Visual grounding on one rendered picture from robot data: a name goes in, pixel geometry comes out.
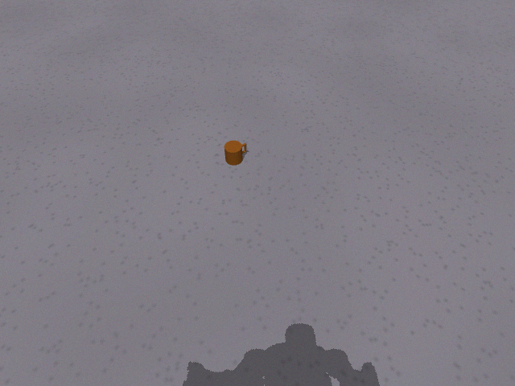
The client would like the mug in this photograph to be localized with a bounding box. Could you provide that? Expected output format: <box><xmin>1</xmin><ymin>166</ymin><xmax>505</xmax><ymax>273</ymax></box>
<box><xmin>225</xmin><ymin>141</ymin><xmax>246</xmax><ymax>166</ymax></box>

